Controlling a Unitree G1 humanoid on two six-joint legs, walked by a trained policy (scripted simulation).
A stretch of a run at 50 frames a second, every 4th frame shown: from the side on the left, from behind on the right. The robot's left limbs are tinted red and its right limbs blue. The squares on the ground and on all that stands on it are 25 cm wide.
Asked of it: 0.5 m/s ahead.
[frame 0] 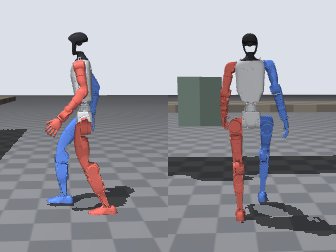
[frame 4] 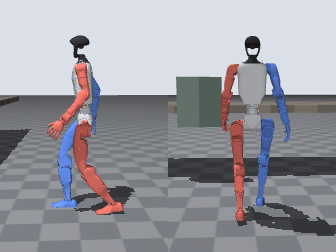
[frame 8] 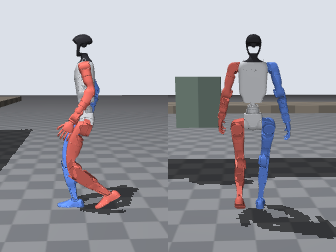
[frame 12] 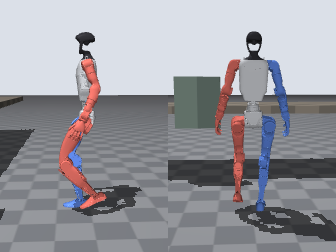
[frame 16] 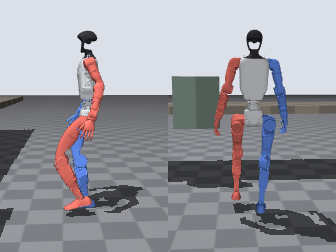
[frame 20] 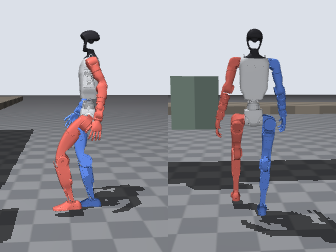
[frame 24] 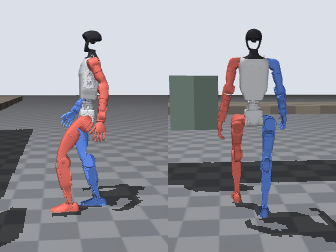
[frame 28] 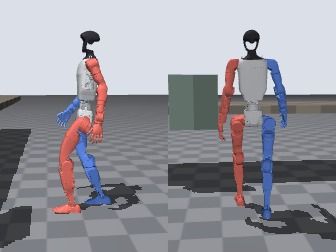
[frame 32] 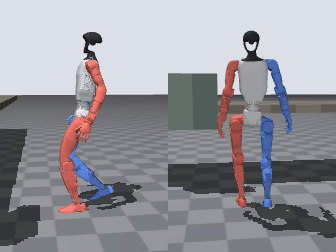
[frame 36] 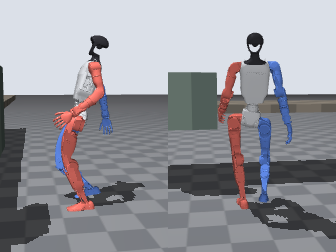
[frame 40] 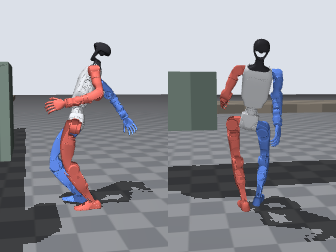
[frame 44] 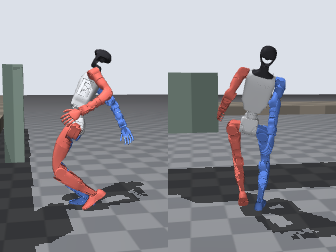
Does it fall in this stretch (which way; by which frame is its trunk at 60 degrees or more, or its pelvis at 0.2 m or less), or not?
no
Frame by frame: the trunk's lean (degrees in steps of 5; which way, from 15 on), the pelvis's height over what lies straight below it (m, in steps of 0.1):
0: 5, 0.8
4: 5, 0.7
8: 5, 0.8
12: 0, 0.8
16: 0, 0.8
20: 0, 0.8
24: 5, 0.8
28: 5, 0.8
32: 10, 0.8
36: 20 backward, 0.7
40: 25 backward, 0.7
44: 30 backward and to its right, 0.7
